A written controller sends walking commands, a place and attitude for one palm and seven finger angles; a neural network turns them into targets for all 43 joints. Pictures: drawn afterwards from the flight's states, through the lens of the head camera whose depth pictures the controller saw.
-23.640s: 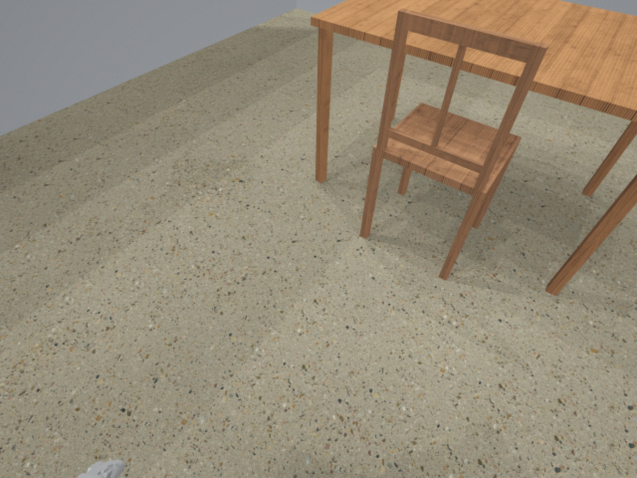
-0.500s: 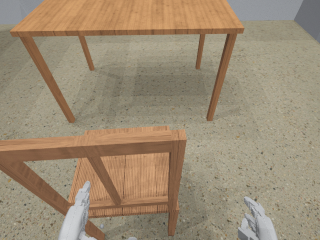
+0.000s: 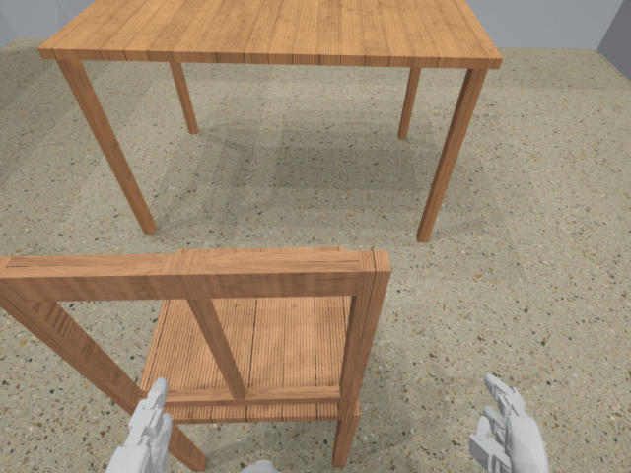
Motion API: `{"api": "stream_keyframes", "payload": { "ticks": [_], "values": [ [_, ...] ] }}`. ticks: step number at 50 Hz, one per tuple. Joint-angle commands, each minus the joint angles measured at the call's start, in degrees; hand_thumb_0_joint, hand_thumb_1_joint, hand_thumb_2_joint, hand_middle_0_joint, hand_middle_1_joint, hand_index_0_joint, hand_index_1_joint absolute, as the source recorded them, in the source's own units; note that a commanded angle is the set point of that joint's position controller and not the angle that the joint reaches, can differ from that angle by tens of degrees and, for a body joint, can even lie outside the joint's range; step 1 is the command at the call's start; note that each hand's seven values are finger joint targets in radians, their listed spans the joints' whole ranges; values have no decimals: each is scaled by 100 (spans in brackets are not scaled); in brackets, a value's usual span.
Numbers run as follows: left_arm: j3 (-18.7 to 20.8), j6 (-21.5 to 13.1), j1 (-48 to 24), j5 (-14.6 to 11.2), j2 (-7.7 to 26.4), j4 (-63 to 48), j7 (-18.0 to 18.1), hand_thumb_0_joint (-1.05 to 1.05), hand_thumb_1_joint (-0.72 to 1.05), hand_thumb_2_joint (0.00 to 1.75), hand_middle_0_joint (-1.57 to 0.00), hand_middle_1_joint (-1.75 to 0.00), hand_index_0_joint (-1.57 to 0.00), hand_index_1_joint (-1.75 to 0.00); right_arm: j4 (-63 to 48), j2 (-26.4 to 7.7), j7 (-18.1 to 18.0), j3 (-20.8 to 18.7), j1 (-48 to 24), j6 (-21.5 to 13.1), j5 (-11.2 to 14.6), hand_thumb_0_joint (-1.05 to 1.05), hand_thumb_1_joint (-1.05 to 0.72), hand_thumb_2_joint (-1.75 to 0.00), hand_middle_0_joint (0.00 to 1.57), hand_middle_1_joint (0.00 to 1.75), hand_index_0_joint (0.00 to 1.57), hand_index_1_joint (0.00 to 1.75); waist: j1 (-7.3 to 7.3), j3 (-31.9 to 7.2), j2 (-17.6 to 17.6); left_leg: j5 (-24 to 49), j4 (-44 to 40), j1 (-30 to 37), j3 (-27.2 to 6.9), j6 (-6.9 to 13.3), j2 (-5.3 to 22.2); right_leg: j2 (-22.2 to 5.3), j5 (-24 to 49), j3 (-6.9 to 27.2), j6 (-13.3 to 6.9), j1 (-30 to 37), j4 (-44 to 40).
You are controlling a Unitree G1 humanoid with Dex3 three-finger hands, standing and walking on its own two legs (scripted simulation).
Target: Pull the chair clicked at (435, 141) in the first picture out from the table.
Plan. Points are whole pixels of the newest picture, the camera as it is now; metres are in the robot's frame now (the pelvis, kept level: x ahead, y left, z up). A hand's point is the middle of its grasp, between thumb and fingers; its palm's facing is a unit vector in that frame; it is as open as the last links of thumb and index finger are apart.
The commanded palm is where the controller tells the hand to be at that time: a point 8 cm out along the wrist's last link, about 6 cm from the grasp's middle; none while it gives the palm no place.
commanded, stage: draw the hand back to the body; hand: left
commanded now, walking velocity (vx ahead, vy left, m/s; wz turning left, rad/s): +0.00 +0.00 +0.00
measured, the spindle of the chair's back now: (222, 353) +0.27 +0.14 +0.00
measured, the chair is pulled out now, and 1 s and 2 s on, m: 0.63 0.62 0.62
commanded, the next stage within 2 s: step back with the hand held close in 1.48 s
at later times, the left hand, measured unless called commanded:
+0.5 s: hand (107, 434) +0.15 +0.20 +0.11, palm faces +0.13 -0.95 -0.27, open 17.0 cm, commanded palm +0.11 +0.25 +0.14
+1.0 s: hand (31, 395) +0.17 +0.24 +0.16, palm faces +0.33 -0.81 -0.48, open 9.4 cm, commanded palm +0.14 +0.29 +0.23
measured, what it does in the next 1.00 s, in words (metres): rises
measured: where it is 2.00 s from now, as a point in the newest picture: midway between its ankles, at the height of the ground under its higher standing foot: outside the picture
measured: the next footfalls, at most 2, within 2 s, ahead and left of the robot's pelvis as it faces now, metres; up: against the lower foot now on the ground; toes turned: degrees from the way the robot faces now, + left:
none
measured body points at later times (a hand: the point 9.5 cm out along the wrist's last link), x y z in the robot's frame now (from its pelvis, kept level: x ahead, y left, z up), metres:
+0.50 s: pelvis -0.01 +0.00 +0.02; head -0.01 -0.01 +0.47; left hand +0.14 +0.25 +0.13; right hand +0.17 -0.22 -0.05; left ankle +0.03 +0.14 -0.67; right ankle -0.03 -0.12 -0.67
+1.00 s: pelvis +0.01 -0.01 +0.06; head +0.00 -0.03 +0.51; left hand +0.14 +0.29 +0.19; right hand +0.21 -0.22 -0.02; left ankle +0.03 +0.14 -0.67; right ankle -0.03 -0.12 -0.67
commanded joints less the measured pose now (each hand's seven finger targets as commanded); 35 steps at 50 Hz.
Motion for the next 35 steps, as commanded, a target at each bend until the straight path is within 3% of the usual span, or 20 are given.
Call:
{"api": "stream_keyframes", "payload": {
  "ticks": [1,3,6,8,12,13,15,18,20,21,22,23,24,25,28,30,33,35],
  "values": [
    [646,-1534,-35,-305,441,-1610,-197,0,-55,20,0,0,0,0,-705,-564,11,-321,-468,-477,17,0,-90,-90,20,30,20,30,-14,-451,64,1503,-580,1002,167,296,-152,133,1577,-171,-86,-306,-805],
    [780,-1945,32,-321,506,-1392,-372,0,-55,20,0,0,0,0,-600,-522,99,-375,-594,-466,22,0,-90,-90,20,30,20,30,45,-357,63,1551,-505,829,152,282,-105,138,1595,-130,-100,-375,-727],
    [949,-2571,-59,-503,582,-1021,-875,0,-55,20,0,0,0,0,-516,-492,241,-421,-764,-432,34,0,-90,-90,20,30,20,30,28,-347,-203,1333,-299,520,147,260,-64,112,1546,-63,-67,-488,-579],
    [1260,-2458,365,-621,745,-861,-1081,0,-55,20,0,0,0,0,-636,-491,272,-456,-894,-358,91,0,-90,-90,20,30,20,30,176,-554,-43,1275,-457,682,219,269,-67,111,1509,16,-94,-75,-735],
    [1545,-1955,75,-928,895,-1544,-1066,0,-55,20,0,0,0,0,-825,-459,158,-368,-910,-275,171,0,-90,-90,20,30,20,30,153,-579,-48,996,-772,949,199,292,-74,107,1205,21,-60,207,-1049],
    [1671,-1887,-9,-940,1008,-1601,-991,0,-55,20,0,0,0,0,-795,-469,113,-346,-929,-279,174,0,-90,-90,20,30,20,30,147,-502,-140,995,-821,982,167,303,-54,136,1167,-10,-73,249,-1118],
    [1579,-1857,-213,-991,919,-1790,-939,0,-55,20,0,0,0,0,-740,-455,73,-297,-857,-352,182,0,-90,-90,20,30,20,30,79,-308,-58,925,-940,1123,141,301,-43,142,1046,-39,-57,153,-1245],
    [1743,-1783,-530,-1000,1066,-1576,-931,0,-44,25,-1,-2,-1,-2,-633,-521,10,-238,-862,-443,177,0,-90,-90,20,30,20,30,28,91,-182,664,-1090,1103,87,296,-23,180,698,-20,-65,131,-1496],
    [1746,-1699,-676,-1019,1073,-1516,-1017,0,-37,29,-2,-4,-2,-4,-605,-568,-5,-188,-793,-518,195,0,-90,-90,20,30,20,30,-8,170,-37,498,-1239,1262,86,286,-27,178,545,-22,-60,120,-1610],
    [2145,-1078,-534,-17,2159,-1553,-150,0,-33,31,-3,-5,-3,-5,-726,-516,-143,-147,-760,-299,56,0,-90,-90,20,30,20,30,491,7,215,394,-1552,1505,147,230,172,-31,551,333,-239,539,-2022],
    [1678,-794,-546,90,1508,-2026,158,0,-30,32,-4,-5,-4,-5,-884,-437,-172,-43,-687,-254,32,0,-90,-90,20,30,20,30,258,217,339,418,-1646,1712,198,244,125,-90,647,216,-221,575,-2138],
    [1739,-543,-609,190,1535,-2006,392,0,-26,34,-4,-6,-4,-6,-796,-451,-182,-38,-684,-201,11,0,-90,-90,20,30,20,30,284,268,384,424,-1710,1775,199,245,116,-74,640,194,-240,759,-2223],
    [1619,-376,-405,273,1362,-1758,532,0,-22,36,-4,-7,-4,-7,-756,-437,-204,-18,-728,-137,13,0,-90,-90,20,30,20,30,246,556,181,463,-1776,1900,206,251,142,-56,672,121,-219,688,-2272],
    [1566,-280,-462,294,1332,-1801,615,0,-19,37,-5,-8,-5,-8,-763,-478,-208,-4,-754,-82,-7,0,-90,-90,20,30,20,30,232,586,57,464,-1884,2009,192,259,143,-53,686,92,-198,773,-2352],
    [1977,-156,-836,361,1812,-2025,851,0,-8,43,-7,-10,-7,-10,-682,-553,-239,49,-837,-98,-34,0,-90,-90,20,30,20,30,260,632,142,538,-2180,2250,177,241,125,-45,824,91,-219,1182,-2622],
    [1998,-142,-973,375,1759,-1986,914,0,-1,46,-7,-11,-7,-11,-641,-566,-252,59,-838,-155,-51,0,-90,-90,20,30,20,30,228,740,24,638,-2340,2532,202,251,114,-51,959,87,-187,1284,-2765],
    [2292,-150,-1317,383,2045,-2168,995,0,10,51,-9,-14,-9,-14,-526,-615,-249,81,-853,-255,-55,0,-90,-90,20,30,20,30,258,697,334,819,-2578,2845,200,227,86,-59,1197,98,-209,1651,-2969],
    [2278,-190,-1397,392,1962,-2203,1013,0,17,55,-10,-15,-10,-15,-468,-616,-247,85,-858,-353,-64,0,-90,-90,20,30,20,30,248,795,378,1018,-2729,3124,203,223,98,-63,1437,80,-199,1706,-3029]
  ]
}}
